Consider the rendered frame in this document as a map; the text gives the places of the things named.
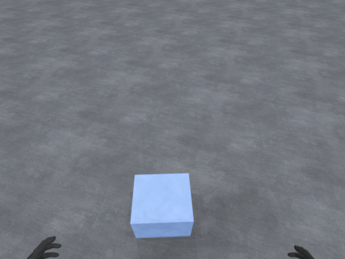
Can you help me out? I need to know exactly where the robot right hand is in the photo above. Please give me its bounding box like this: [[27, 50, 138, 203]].
[[288, 246, 315, 259]]

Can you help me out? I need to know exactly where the robot left hand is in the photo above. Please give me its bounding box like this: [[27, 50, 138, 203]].
[[27, 236, 61, 259]]

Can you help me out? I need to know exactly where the carton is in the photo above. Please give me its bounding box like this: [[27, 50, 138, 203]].
[[130, 173, 194, 238]]

